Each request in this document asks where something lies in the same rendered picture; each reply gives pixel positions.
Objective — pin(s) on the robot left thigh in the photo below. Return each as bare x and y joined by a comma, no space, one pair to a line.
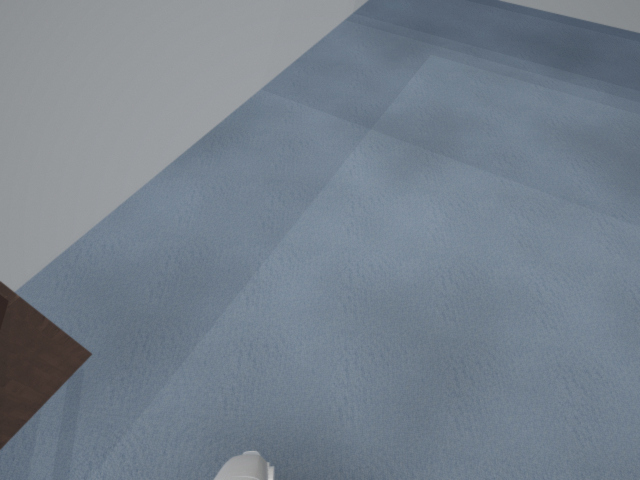
246,467

